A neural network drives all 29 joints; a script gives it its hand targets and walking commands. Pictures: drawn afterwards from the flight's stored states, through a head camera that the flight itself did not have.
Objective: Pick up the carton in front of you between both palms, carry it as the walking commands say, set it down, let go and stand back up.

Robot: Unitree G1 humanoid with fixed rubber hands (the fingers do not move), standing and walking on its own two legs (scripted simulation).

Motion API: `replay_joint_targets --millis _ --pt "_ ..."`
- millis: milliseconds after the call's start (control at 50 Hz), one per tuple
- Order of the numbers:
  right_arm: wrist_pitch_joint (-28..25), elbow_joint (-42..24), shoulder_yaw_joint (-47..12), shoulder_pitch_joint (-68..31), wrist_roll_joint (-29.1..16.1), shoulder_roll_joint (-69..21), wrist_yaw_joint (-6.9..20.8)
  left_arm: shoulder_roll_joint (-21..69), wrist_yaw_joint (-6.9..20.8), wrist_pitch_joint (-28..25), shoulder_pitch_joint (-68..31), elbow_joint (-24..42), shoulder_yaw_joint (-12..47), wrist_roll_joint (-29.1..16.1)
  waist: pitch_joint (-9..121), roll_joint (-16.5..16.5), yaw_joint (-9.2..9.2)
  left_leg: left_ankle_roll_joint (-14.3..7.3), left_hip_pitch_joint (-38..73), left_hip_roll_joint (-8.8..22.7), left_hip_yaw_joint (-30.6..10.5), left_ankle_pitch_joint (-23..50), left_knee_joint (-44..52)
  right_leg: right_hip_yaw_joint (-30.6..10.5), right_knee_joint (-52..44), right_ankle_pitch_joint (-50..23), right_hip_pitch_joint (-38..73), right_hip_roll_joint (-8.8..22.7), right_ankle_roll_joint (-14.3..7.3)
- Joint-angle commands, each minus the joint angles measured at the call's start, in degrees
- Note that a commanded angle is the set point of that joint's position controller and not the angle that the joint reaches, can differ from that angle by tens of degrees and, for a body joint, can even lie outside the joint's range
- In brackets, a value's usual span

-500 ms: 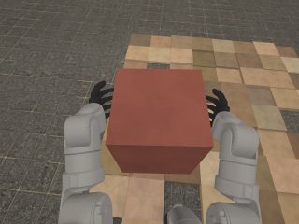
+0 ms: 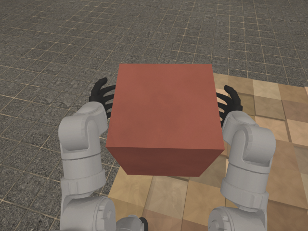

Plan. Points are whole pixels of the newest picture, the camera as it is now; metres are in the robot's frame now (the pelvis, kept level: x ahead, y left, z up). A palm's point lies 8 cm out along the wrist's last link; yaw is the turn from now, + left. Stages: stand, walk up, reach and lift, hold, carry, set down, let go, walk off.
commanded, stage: carry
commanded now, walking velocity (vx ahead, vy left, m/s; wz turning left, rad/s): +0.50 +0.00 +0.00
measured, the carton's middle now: (163, 126) +0.35 +0.02 +0.08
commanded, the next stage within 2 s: none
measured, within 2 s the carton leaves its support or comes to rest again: neither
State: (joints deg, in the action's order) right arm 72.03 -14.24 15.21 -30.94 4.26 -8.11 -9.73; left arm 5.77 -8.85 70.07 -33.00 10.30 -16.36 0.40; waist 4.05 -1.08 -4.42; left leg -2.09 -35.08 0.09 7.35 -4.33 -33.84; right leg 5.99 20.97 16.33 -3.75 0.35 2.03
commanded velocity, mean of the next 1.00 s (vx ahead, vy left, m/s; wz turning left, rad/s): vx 0.50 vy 0.00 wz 0.00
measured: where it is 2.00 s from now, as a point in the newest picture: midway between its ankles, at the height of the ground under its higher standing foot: (166, 105)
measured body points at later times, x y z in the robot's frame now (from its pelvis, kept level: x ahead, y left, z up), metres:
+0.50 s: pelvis +0.36 +0.02 -0.04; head +0.35 +0.03 +0.41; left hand +0.62 +0.16 +0.04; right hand +0.61 -0.14 +0.04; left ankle +0.45 +0.07 -0.74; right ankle +0.12 -0.08 -0.74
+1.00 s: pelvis +0.69 +0.01 -0.02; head +0.67 +0.02 +0.43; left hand +1.05 +0.14 +0.15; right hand +1.03 -0.16 +0.15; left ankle +0.48 +0.06 -0.68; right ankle +0.81 -0.05 -0.73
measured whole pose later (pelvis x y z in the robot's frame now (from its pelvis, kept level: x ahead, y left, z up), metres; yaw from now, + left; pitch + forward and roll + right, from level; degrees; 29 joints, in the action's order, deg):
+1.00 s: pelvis +0.69 +0.01 -0.02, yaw -2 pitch +2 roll -1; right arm 69.8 -4.5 11.7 -33.8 -4.1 2.2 -9.9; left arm 3.7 -11.1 69.5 -35.5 4.7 -11.0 1.9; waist 5.0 -0.2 0.2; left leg -7.1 -6.5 -5.0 4.4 -23.5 -50.8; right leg 8.4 34.2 6.2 -30.1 -3.0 -7.5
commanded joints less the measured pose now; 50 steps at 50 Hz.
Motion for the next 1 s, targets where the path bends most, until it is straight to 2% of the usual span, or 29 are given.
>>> replay_joint_targets --millis 0,40,60,80,100,120,140,160,180,220,260,300,320,340,380,440,500,520,540,560,580,620,680,840,900,920,940,960,980 --pt "0.29 0.96 -36.95 -26.49 -11.57 -43.39 6.27 49.98 9.77 2.51 -27.74 1.93 41.52 -18.0 16.16 -6.39 3.14 -1.22 13.73 -2.31 4.34 8.58 10.11 -3.19 3.11 -54.73 9.41 11.24 -5.21" --pt "0.1 -0.08 -38.45 -24.11 -12.15 -44.73 7.4 50.79 10.29 2.64 -25.5 2.96 42.47 -17.21 20.03 -2.75 4.87 -2.06 32.54 -2.16 5.29 11.52 12.43 1.35 15.86 -46.13 2.19 8.29 -2.27" --pt "-0.17 -0.04 -38.87 -23.03 -12.48 -45.21 7.84 51.41 10.51 2.79 -25.39 4.13 43.25 -17.11 27.23 4.99 6.11 -8.18 51.07 9.61 -8.13 15.46 8.06 0.82 31.16 -27.54 -10.94 7.42 0.2" --pt "-0.43 1.16 -39.44 -18.47 -12.95 -46.29 8.12 51.53 10.9 2.94 -22.82 4.13 43.91 -16.9 27.18 12.85 5.31 -9.86 55.4 17.5 -22.5 20.36 9.48 0.18 38.69 9.94 -21.11 1.22 1.36" --pt "-0.76 0.94 -39.23 -15.46 -12.77 -46.57 8.33 51.47 11.29 2.68 -20.89 2.59 44.51 -16.94 20.92 12.6 6.05 -9.81 52.23 15.09 -25.05 26.57 11.07 -2.05 40.69 16.94 -25.74 -1.25 0.87" --pt "-1.53 -1.46 -40.11 -16.11 -12.19 -47.16 8.58 54.58 11.71 2.18 -18.04 2.94 45.36 -17.13 24.58 14.89 6.6 -16.74 56.15 18.34 -34.42 16.16 14.78 -3.33 41.27 15.91 -33.15 -2.54 0.13" --pt "-1.83 -4.3 -42.4 -14.29 -13.63 -50.04 9.38 55.45 11.97 1.23 -15.5 3.68 46.19 -16.6 21.39 4.97 6.44 -14.08 46.84 16.6 -34.42 10.42 18.45 -4.81 38.85 13.17 -30.12 -0.16 -0.62" --pt "-2.08 -6.25 -44.06 -14.25 -15.73 -53.18 10.43 56.74 11.97 0.4 -13.57 4.69 46.79 -16.21 18.72 2.5 5.85 -9.11 36.17 12.71 -29.3 8.68 19.63 -3.61 31.77 11.88 -22.75 -0.37 -1.21" --pt "-2.62 -7.57 -45.58 -15.23 -17.24 -56.05 11.42 59.07 11.82 -0.21 -11.96 7.67 48.35 -16.08 21.31 11.97 5.88 -10.47 37.16 13.59 -26.98 3.94 18.21 -4.99 21.96 16.55 -21.92 -0.31 -1.3" --pt "-3.54 -8.25 -48.51 -9.74 -20.43 -59.02 13.34 58.45 11.07 -1.63 -7.79 13.17 49.35 -13.41 19.81 14.2 5.55 -9.38 30.8 11.44 -22.4 2.88 17.49 -1.88 6.57 13.99 -13.17 -1.54 -1.26" --pt "-3.8 -11.56 -50.86 -7.29 -23.03 -59.21 14.68 62.27 10.76 -3.19 0.57 12.35 48.64 -11.43 22.98 6.91 4.07 -6.31 24.02 8.94 -14.98 3.45 10.58 -0.75 -4.72 -2.43 2.19 0.52 -2.33" --pt "-3.87 -15.07 -53.92 -10.58 -25.71 -57.8 15.93 62.49 10.14 -4.94 7.2 9.75 46.4 -8.75 21.41 -7.55 1.83 -1.7 5.64 3.26 -5.26 14.21 -7.54 -10.51 2.52 -17.36 21.92 6.87 -6.96" --pt "-4.27 -15.03 -54.14 -7.66 -25.66 -56.23 16.12 61.14 10.15 -5.07 11.4 9.57 45.99 -8.02 20.34 -12.57 0.32 0.6 -9.73 1.5 -4.03 -5.95 -16.46 -16.66 4.69 -34.8 32.57 12.08 -10.28" --pt "-4.73 -14.65 -53.9 -4.9 -25.01 -54.67 16.13 59.89 10.35 -4.95 13.26 10.04 46.35 -8.18 16.78 -12.35 -0.24 2.11 -24.41 -0.28 -2.41 -27.89 -23.84 -21.03 6.56 -51.39 40.34 17.11 -13.6" --pt "-5.56 -11.81 -52.17 2.31 -22.72 -51.85 15.72 57.68 10.74 -4.65 12.59 13.44 49.4 -10.62 12.52 -3.0 -1.9 1.37 -34.29 0.98 -2.59 -34.75 -29.19 -22.2 9.16 -59.27 42.93 19.14 -15.08" --pt "-6.26 -12.91 -49.03 8.12 -18.72 -50.02 14.48 55.61 11.79 -4.53 7.9 19.5 54.16 -15.66 8.32 -4.18 0.66 2.17 -19.55 1.58 -0.63 -21.89 -12.5 -13.95 3.75 -50.43 26.1 12.22 -10.02" --pt "-6.94 -15.96 -46.78 9.73 -14.98 -47.89 12.65 52.35 12.99 -4.34 5.04 23.34 56.08 -18.73 18.06 -7.35 6.41 0.61 41.81 -4.22 4.18 4.96 8.99 0.37 15.96 -53.66 -6.56 5.06 -4.5" --pt "-7.64 -16.38 -46.53 6.62 -13.7 -47.63 12.26 50.51 13.4 -3.98 0.05 26.03 57.04 -19.59 24.15 7.37 8.23 -6.74 56.79 8.9 -16.0 11.0 8.09 0.24 39.96 -32.3 -19.68 1.95 -1.11" --pt "-7.47 -14.29 -46.04 8.55 -13.36 -47.05 11.73 49.21 13.8 -3.63 -0.15 25.29 56.92 -20.06 22.35 16.11 6.59 -8.31 55.49 17.61 -32.31 26.35 13.24 -1.81 54.6 7.73 -27.68 -4.06 0.1" --pt "-7.44 -14.87 -45.66 8.05 -13.08 -45.69 11.18 47.5 13.95 -3.78 0.67 22.43 55.51 -20.09 17.65 9.17 5.84 -6.46 50.65 16.01 -32.09 30.53 14.95 -7.4 55.56 10.22 -30.51 -1.86 -0.73" --pt "-7.66 -15.62 -46.03 5.29 -13.31 -45.27 10.77 47.35 13.96 -3.89 1.06 20.77 54.67 -19.41 17.04 4.89 6.2 -9.05 48.28 15.83 -32.56 29.52 15.13 -7.08 56.33 8.89 -33.06 -0.03 -1.17" --pt "-7.55 -15.73 -47.65 1.13 -14.81 -45.22 10.66 47.85 13.38 -3.9 1.11 16.9 53.31 -18.15 15.67 1.49 5.59 -8.84 41.11 13.87 -27.96 19.09 16.98 -7.11 49.47 3.47 -32.59 3.89 -1.71" --pt "-6.86 -12.65 -48.89 -3.47 -17.99 -41.56 11.0 45.05 10.8 -4.02 2.8 10.72 48.52 -13.14 14.64 5.16 5.39 -6.38 39.94 9.1 -19.28 18.34 16.63 -4.57 42.88 -0.96 -33.85 2.9 -1.68" --pt "-6.06 -2.46 -42.33 -29.64 -24.12 -31.48 7.66 33.1 2.63 -2.62 -20.2 2.84 37.7 -7.52 6.62 8.04 7.96 -5.34 30.12 6.85 -13.85 34.39 18.14 4.88 24.53 -8.62 -33.04 -2.59 -5.24" --pt "-5.18 0.54 -38.42 -34.45 -24.49 -30.72 5.4 31.9 1.09 -1.68 -28.37 0.89 35.76 -10.04 12.57 8.73 4.6 -3.21 27.83 5.56 -8.44 53.65 6.75 8.75 16.4 -13.37 -14.37 -8.29 -6.77" --pt "-4.88 1.05 -37.15 -36.12 -23.97 -30.46 4.77 31.99 0.81 -1.39 -30.55 0.45 35.38 -11.04 18.11 9.27 1.28 -1.93 26.33 5.63 -5.92 54.85 -3.99 8.57 13.46 -12.64 -4.14 -8.41 -7.24" --pt "-4.47 1.39 -35.97 -39.69 -23.29 -30.13 4.21 32.44 0.69 -1.15 -31.11 -0.45 34.93 -11.83 23.54 5.52 -3.3 -0.95 19.6 4.15 -3.48 44.08 -21.39 1.81 10.6 -10.64 8.23 -3.97 -9.47" --pt "-3.73 2.66 -34.78 -41.43 -22.35 -30.95 3.92 32.48 0.66 -0.8 -32.33 -1.48 34.08 -12.49 24.42 -5.53 -3.77 -1.23 9.17 -3.16 -2.17 -4.13 -37.62 -16.33 10.33 -14.9 14.87 8.71 -13.91" --pt "-2.57 7.54 -32.83 -42.54 -21.33 -28.77 3.59 31.7 0.33 -0.07 -30.69 -5.69 31.46 -11.78 15.39 -3.39 -3.83 -3.31 6.13 -5.7 -2.17 -21.88 -42.59 -20.32 9.57 -41.19 7.18 5.68 -13.08"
